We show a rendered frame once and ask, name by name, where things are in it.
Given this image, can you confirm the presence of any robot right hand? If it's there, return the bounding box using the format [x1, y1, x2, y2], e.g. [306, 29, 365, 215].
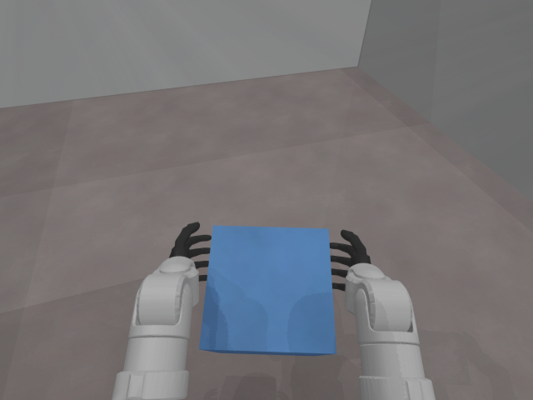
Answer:
[330, 230, 371, 291]

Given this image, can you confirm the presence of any carton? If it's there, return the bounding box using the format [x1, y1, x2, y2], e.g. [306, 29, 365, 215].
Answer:
[199, 225, 336, 356]

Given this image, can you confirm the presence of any robot left hand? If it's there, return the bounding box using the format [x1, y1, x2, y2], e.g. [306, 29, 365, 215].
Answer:
[169, 222, 212, 282]

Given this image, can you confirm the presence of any robot right forearm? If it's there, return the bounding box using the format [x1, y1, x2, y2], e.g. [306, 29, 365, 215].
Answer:
[345, 263, 436, 400]

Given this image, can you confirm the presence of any robot left forearm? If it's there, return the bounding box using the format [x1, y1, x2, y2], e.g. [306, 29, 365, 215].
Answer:
[112, 256, 199, 400]

